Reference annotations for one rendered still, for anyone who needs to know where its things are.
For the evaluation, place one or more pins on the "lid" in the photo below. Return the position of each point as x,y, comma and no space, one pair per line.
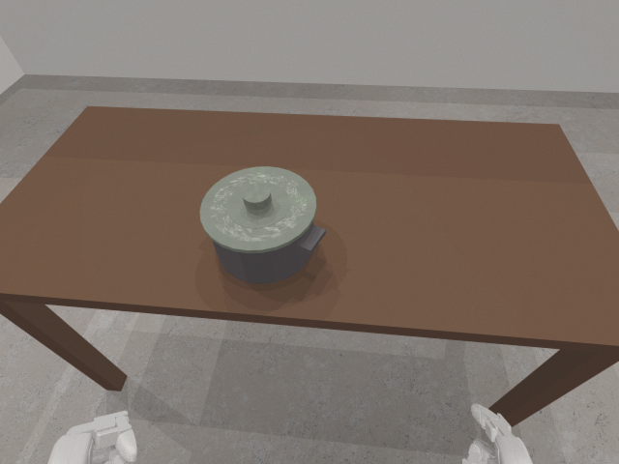
230,224

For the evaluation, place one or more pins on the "robot right hand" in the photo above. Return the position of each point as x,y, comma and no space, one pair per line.
508,449

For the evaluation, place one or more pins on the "pot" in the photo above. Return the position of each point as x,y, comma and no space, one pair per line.
271,266

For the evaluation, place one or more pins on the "robot left hand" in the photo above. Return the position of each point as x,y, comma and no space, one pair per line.
113,431

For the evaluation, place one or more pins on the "table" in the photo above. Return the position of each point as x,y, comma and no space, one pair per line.
463,230

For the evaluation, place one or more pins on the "knob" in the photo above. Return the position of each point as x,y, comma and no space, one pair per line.
257,196

